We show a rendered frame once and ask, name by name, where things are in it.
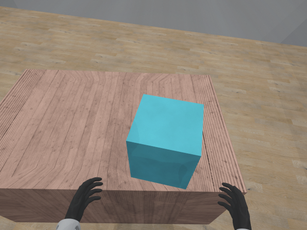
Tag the carton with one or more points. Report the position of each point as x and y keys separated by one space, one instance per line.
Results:
x=165 y=140

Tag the left robot hand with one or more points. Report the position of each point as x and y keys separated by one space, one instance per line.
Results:
x=81 y=199

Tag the pedestal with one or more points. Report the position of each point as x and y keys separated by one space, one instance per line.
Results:
x=60 y=128

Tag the left robot forearm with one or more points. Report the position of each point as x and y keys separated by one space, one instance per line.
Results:
x=68 y=224

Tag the right robot hand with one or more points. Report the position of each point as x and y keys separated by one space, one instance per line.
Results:
x=238 y=209

